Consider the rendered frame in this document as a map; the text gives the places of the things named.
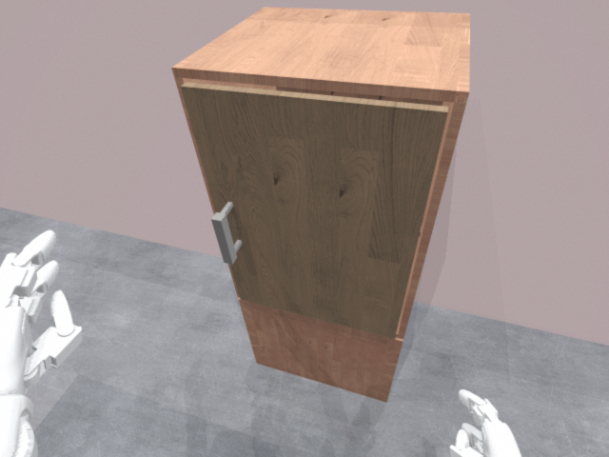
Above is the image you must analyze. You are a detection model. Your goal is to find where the robot left forearm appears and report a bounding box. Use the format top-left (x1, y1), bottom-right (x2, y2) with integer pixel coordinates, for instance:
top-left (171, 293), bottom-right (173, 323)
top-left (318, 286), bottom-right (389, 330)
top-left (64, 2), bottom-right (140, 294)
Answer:
top-left (0, 394), bottom-right (38, 457)

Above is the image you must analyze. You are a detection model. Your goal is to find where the right robot hand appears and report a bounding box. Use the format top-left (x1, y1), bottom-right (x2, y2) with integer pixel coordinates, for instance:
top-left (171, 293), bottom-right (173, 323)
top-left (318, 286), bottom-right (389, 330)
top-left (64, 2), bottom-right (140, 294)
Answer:
top-left (450, 389), bottom-right (521, 457)

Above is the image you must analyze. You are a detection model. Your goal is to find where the handle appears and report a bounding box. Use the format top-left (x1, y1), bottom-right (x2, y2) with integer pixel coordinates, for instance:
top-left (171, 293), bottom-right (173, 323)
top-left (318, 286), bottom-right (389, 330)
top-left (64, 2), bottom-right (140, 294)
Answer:
top-left (211, 202), bottom-right (242, 265)

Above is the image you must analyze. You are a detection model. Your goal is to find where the cupboard door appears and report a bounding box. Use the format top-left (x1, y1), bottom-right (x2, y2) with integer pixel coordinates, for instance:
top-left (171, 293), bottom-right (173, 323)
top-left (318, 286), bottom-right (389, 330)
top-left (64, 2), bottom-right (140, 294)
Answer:
top-left (181, 82), bottom-right (448, 339)

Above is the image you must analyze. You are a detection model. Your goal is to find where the left robot hand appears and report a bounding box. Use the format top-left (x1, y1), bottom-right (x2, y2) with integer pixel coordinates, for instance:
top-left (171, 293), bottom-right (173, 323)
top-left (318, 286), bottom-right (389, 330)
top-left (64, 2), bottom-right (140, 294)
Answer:
top-left (0, 230), bottom-right (82, 397)

